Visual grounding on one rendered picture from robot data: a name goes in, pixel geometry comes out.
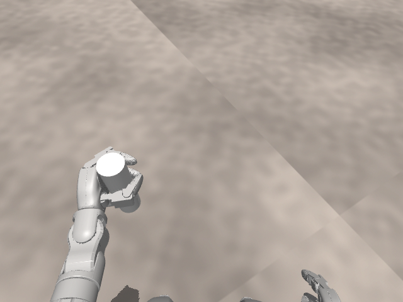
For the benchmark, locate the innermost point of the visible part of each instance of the left robot arm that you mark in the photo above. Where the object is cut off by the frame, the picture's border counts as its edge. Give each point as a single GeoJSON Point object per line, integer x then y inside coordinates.
{"type": "Point", "coordinates": [81, 275]}

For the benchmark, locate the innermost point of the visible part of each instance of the left robot hand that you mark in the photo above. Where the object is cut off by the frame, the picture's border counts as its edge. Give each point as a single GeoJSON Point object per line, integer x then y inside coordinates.
{"type": "Point", "coordinates": [92, 191]}

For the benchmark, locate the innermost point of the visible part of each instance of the can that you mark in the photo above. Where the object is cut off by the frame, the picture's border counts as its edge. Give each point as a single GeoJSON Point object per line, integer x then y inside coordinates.
{"type": "Point", "coordinates": [115, 174]}

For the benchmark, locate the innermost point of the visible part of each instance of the right robot hand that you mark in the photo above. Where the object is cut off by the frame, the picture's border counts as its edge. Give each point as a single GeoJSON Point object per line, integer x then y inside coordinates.
{"type": "Point", "coordinates": [320, 286]}

